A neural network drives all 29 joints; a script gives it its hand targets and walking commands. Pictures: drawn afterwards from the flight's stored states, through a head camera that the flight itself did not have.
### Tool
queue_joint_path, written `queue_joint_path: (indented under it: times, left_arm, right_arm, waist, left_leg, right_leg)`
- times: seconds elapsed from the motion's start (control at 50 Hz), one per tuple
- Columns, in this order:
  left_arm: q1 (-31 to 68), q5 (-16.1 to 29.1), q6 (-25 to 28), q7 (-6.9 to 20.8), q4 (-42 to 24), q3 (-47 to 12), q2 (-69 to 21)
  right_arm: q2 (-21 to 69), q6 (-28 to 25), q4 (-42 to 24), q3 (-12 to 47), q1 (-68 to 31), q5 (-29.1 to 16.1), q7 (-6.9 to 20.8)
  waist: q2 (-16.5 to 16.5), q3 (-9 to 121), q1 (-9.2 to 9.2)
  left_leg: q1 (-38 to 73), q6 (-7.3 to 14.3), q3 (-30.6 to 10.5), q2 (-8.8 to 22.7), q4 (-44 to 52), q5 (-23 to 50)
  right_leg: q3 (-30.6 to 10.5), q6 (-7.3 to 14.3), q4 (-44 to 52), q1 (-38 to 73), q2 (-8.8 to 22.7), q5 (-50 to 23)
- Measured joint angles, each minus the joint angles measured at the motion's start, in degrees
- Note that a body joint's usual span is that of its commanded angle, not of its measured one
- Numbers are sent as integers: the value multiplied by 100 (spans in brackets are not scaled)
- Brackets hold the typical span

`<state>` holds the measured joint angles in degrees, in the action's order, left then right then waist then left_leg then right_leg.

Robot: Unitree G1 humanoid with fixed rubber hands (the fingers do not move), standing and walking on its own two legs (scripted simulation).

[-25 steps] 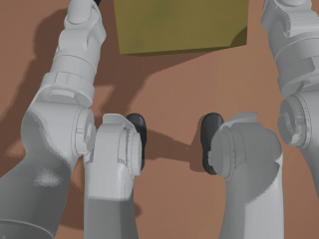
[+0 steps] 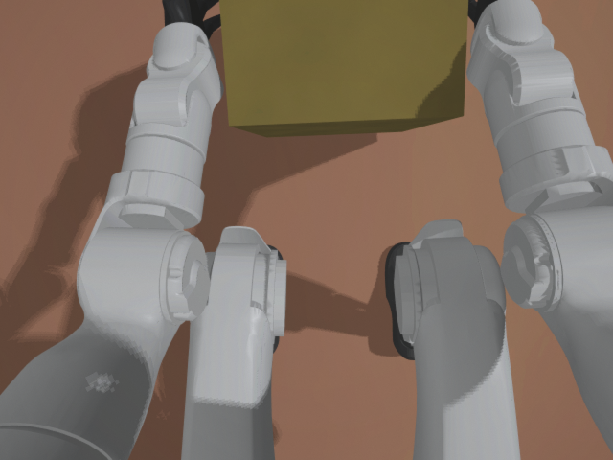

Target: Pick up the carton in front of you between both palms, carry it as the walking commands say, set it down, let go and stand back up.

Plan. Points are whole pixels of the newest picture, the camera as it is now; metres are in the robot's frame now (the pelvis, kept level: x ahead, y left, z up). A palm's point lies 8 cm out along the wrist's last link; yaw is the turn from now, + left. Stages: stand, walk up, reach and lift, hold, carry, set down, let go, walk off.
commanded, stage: reach and lift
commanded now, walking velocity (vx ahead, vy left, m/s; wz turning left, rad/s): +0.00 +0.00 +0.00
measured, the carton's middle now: (336, 41) +0.53 -0.01 -0.21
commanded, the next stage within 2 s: none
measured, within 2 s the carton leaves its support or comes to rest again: neither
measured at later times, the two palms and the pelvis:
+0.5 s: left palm out of the picture +0.49 +0.13 +0.06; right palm out of the picture +0.48 -0.17 +0.06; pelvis -0.01 +0.00 +0.12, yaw -1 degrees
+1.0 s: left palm out of the picture +0.45 +0.13 +0.22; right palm out of the picture +0.44 -0.17 +0.22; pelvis +0.04 +0.00 +0.26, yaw -2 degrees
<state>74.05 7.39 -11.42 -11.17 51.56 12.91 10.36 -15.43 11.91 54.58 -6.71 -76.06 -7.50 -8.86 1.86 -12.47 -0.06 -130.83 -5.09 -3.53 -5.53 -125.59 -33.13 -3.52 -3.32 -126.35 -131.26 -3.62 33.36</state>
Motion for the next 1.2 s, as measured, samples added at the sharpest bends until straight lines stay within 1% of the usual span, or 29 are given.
queue_joint_path:
  times: [0.06, 0.1, 0.18, 0.24, 0.3, 0.38, 0.48, 0.6, 0.68, 0.9, 1.04, 1.2]
  left_arm:
    - [-443, -178, -177, 29, -462, 199, -205]
    - [-665, -400, -291, 101, -638, 427, -368]
    - [-837, -1052, -501, 312, -611, 1044, -679]
    - [-885, -1496, -646, 447, -566, 1386, -833]
    - [-954, -1774, -738, 547, -614, 1564, -928]
    - [-1072, -1930, -812, 640, -774, 1649, -1002]
    - [-1312, -1936, -896, 688, -1060, 1603, -1089]
    - [-1827, -1821, -960, 684, -1401, 1389, -1212]
    - [-2225, -1724, -959, 661, -1525, 1240, -1285]
    - [-3212, -1657, -808, 656, -1495, 1005, -1452]
    - [-3792, -1703, -684, 694, -1485, 900, -1561]
    - [-4475, -1740, -620, 742, -1615, 739, -1678]
  right_arm:
    - [191, 214, -425, -254, 382, 193, 52]
    - [354, 337, -569, -512, 573, 409, 129]
    - [683, 540, -508, -1157, 742, 1026, 319]
    - [857, 657, -446, -1553, 810, 1477, 451]
    - [984, 721, -490, -1781, 899, 1775, 541]
    - [1127, 775, -670, -1927, 1034, 1972, 598]
    - [1264, 859, -1012, -1919, 1313, 1994, 625]
    - [1403, 943, -1438, -1739, 1880, 1860, 614]
    - [1493, 952, -1605, -1614, 2301, 1766, 573]
    - [1739, 798, -1618, -1487, 3295, 1714, 548]
    - [1886, 672, -1640, -1431, 3892, 1737, 561]
    - [2038, 598, -1801, -1302, 4601, 1757, 579]
  waist:
    - [-11, 466, 1]
    - [-34, 796, 7]
    - [-91, 1364, 7]
    - [-130, 1639, -5]
    - [-149, 1822, -12]
    - [-146, 1975, -8]
    - [-132, 2113, 1]
    - [-130, 2283, -7]
    - [-134, 2400, -17]
    - [-148, 2596, -17]
    - [-157, 2608, -12]
    - [-166, 2503, -9]
  left_leg:
    - [69, -41, -43, -43, 163, 16]
    - [163, -46, -55, -41, 330, 40]
    - [420, -7, -64, -21, 793, 140]
    - [638, 16, -80, -35, 1198, 248]
    - [839, 26, -104, -62, 1579, 360]
    - [1083, 26, -141, -99, 1990, 471]
    - [1417, 28, -172, -116, 2387, 519]
    - [1986, 68, -188, -96, 2841, 478]
    - [2485, 101, -201, -79, 3167, 434]
    - [4182, 176, -284, -43, 4290, 451]
    - [5357, 228, -338, -2, 5151, 581]
    - [6800, 285, -391, 51, 6229, 806]
  right_leg:
    - [-44, -57, 180, 55, -97, -49]
    - [-66, -76, 357, 137, -143, -96]
    - [-96, -74, 838, 375, -205, -236]
    - [-121, -58, 1249, 585, -240, -362]
    - [-142, -43, 1632, 786, -256, -478]
    - [-162, -41, 2045, 1037, -258, -582]
    - [-187, -45, 2444, 1380, -254, -617]
    - [-224, -40, 2905, 1954, -255, -576]
    - [-248, -25, 3236, 2455, -252, -534]
    - [-290, 46, 4364, 4163, -214, -540]
    - [-325, 93, 5231, 5344, -183, -668]
    - [-374, 139, 6305, 6791, -128, -885]
